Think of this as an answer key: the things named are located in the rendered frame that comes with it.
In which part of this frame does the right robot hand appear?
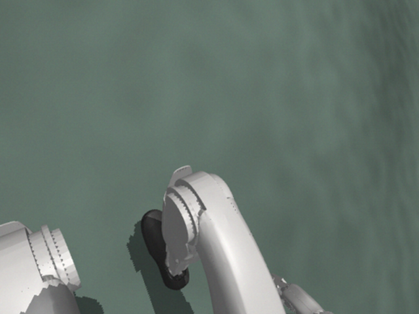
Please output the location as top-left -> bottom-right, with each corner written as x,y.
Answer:
271,273 -> 324,314

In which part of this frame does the right robot foot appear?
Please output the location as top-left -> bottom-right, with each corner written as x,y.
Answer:
141,209 -> 189,290

